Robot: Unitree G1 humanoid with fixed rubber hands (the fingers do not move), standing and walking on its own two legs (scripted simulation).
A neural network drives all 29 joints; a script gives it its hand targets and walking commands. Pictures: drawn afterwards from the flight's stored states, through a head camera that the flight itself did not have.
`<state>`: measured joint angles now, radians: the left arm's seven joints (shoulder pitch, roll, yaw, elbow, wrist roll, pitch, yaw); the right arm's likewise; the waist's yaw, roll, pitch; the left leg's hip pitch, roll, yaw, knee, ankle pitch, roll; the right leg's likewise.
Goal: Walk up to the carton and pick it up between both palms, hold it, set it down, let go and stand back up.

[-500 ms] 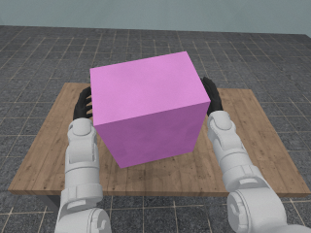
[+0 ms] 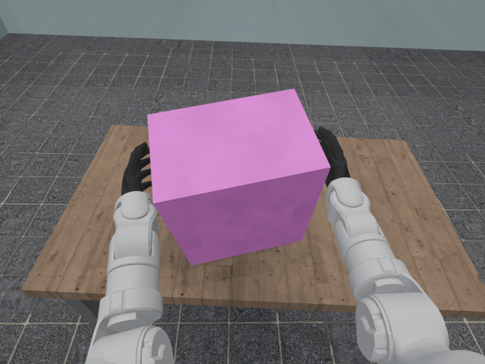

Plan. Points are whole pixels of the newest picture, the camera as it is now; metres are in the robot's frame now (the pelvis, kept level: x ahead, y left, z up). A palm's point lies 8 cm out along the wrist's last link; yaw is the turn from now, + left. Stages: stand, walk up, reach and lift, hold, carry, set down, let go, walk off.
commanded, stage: set down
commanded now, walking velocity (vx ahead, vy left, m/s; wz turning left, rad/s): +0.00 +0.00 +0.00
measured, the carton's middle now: (236, 187) +0.41 +0.02 +0.06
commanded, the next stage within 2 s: none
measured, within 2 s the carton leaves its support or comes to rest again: neither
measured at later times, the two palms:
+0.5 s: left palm (137, 199) +0.36 +0.19 +0.08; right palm (325, 179) +0.40 -0.14 +0.10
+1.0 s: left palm (143, 206) +0.36 +0.18 +0.06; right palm (326, 183) +0.40 -0.15 +0.08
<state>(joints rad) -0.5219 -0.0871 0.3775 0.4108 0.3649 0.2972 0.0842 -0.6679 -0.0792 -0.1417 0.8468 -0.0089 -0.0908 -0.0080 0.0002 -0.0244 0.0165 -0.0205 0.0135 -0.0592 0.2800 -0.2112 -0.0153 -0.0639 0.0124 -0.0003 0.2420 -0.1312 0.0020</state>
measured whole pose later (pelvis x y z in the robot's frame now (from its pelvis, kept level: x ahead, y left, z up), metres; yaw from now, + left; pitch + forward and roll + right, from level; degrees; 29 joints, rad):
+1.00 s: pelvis +0.01 -0.01 +0.00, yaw +0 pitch +2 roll -1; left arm -0.52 -0.07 0.38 0.66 0.33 0.05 0.14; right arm -0.67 -0.08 -0.20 0.99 -0.10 -0.19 0.00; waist 0.03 -0.02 -0.02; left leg -0.11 0.02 -0.06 0.28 -0.21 -0.02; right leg -0.15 0.02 0.00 0.24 -0.13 -0.01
